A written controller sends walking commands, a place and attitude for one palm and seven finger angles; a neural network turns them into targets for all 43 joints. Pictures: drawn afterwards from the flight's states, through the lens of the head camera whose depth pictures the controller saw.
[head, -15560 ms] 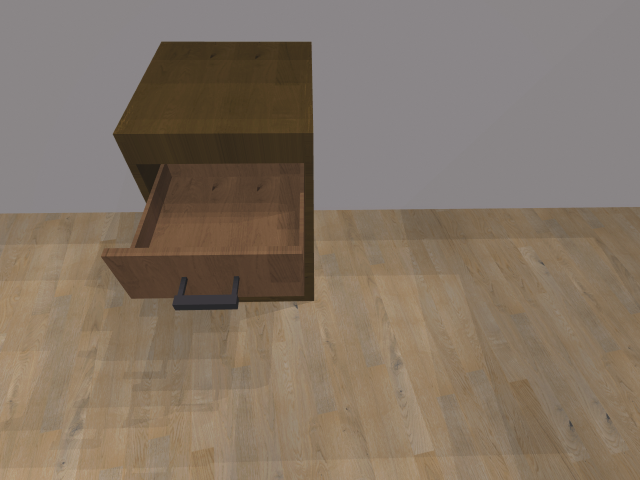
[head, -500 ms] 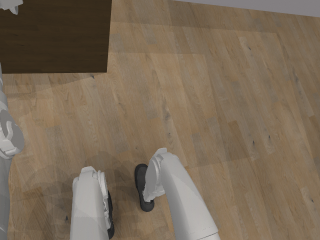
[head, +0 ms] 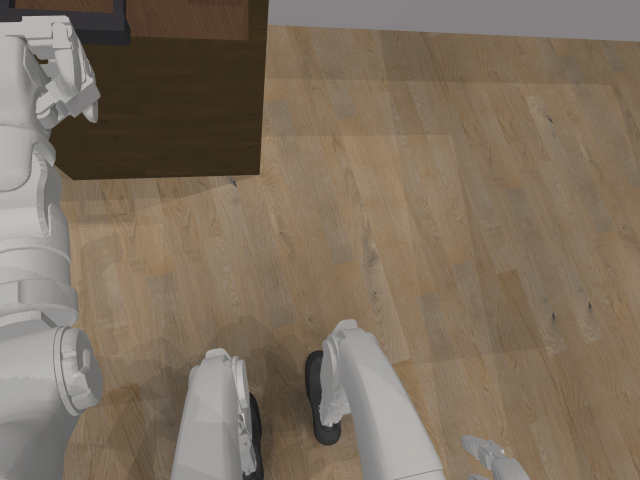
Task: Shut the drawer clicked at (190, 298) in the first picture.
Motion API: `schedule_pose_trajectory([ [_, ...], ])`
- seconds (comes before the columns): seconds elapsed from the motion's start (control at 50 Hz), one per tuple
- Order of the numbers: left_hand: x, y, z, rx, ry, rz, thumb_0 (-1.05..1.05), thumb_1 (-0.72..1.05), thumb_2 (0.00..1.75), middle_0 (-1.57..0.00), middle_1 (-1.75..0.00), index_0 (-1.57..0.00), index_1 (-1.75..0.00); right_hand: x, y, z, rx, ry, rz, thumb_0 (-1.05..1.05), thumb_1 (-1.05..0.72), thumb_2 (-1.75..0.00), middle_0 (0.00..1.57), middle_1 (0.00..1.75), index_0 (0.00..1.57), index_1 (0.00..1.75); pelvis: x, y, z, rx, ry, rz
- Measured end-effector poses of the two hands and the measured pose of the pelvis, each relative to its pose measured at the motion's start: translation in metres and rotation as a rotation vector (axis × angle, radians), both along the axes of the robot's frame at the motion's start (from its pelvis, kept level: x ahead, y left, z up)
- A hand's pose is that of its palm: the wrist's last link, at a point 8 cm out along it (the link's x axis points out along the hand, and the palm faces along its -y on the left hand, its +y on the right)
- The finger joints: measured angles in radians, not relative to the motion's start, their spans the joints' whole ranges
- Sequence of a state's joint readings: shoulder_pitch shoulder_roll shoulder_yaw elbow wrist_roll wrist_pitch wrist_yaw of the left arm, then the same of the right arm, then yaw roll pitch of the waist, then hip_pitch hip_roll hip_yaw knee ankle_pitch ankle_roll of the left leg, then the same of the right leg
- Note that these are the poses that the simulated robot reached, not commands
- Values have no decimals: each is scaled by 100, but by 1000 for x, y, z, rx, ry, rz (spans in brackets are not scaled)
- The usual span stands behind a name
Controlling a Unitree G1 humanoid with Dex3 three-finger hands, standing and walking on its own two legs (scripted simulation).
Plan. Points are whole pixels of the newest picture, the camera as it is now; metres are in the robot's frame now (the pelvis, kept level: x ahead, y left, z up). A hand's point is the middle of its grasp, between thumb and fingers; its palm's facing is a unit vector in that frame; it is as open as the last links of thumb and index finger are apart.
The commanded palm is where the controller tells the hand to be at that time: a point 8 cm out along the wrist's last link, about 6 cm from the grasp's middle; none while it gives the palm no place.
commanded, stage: draw the hand back to the body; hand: left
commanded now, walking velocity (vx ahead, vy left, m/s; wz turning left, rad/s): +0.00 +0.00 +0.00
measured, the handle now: (64, 8) +0.64 +0.23 -0.01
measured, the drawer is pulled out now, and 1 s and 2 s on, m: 0.00 0.00 0.00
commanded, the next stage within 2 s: step back with the hand held close in 1.24 s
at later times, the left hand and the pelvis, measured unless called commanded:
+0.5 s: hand out of the picture +0.36 +0.21 +0.17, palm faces +0.09 -0.97 -0.20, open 3.3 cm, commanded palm +0.33 +0.27 +0.21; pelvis +0.06 +0.01 +0.15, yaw +5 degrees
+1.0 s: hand out of the picture +0.25 +0.25 +0.34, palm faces +0.42 -0.81 -0.40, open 3.3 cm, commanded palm +0.19 +0.29 +0.37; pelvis +0.08 +0.00 +0.20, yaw +6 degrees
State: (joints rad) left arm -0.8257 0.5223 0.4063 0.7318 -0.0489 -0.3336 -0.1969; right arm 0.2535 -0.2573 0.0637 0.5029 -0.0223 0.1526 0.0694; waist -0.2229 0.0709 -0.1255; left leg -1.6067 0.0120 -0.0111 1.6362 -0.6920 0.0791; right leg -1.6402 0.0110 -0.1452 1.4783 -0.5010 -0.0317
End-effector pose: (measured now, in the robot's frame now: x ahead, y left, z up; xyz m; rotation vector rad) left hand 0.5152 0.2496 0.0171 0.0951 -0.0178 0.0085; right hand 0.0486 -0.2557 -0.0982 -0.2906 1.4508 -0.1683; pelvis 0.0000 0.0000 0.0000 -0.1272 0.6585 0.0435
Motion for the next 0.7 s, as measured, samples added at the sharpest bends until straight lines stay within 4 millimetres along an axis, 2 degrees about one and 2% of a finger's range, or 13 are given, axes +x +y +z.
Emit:
schedule_pose_trajectory([
  [0.08,-44,2,35,22,50,-42,2,87,89,-140,-160,-140,-160,33,11,24,69,-67,13,0,-91,-90,20,30,20,30,10,0,36,19,-46,4],
  [0.18,-93,15,77,-38,125,20,2,89,89,-140,-160,-140,-160,90,19,67,88,-231,93,0,-90,-89,20,30,20,30,24,-2,76,38,-120,31],
  [0.26,-118,23,112,-58,79,66,2,90,90,-140,-160,-140,-160,135,18,102,61,-391,154,0,-90,-89,20,30,20,30,35,-2,97,48,-187,53],
  [0.34,-136,17,136,-44,58,20,2,90,90,-140,-160,-140,-160,168,17,133,39,-512,192,0,-90,-90,20,30,20,30,43,0,112,57,-252,66],
  [0.4,-149,10,146,-15,93,-9,2,90,90,-140,-160,-140,-160,182,19,152,34,-571,188,0,-90,-90,20,30,20,30,47,3,123,68,-301,62],
  [0.52,-191,15,171,114,250,149,2,90,90,-140,-160,-140,-160,192,36,181,62,-614,135,0,-90,-90,19,30,20,30,61,7,154,98,-402,52],
  [0.58,-207,24,195,163,250,232,2,90,90,-140,-160,-140,-160,195,46,187,87,-623,139,0,-90,-90,20,30,20,30,67,7,165,107,-450,54],
  [0.7,-227,38,250,221,158,346,2,90,90,-140,-160,-140,-160,203,64,194,145,-645,173,1,-90,-90,20,30,20,30,76,7,181,121,-534,65],
])
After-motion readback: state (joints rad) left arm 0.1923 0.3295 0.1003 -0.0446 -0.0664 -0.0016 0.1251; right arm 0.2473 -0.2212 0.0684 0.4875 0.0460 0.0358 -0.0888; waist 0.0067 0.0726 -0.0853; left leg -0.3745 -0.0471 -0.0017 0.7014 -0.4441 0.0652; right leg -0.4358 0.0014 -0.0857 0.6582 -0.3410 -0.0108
